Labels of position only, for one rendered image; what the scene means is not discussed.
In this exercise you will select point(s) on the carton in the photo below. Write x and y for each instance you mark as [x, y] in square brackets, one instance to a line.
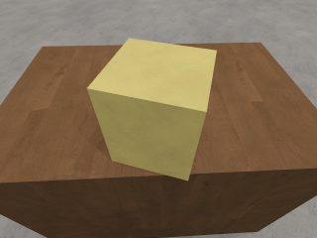
[151, 101]

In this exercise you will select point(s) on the pedestal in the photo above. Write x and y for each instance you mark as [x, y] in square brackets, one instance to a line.
[256, 159]

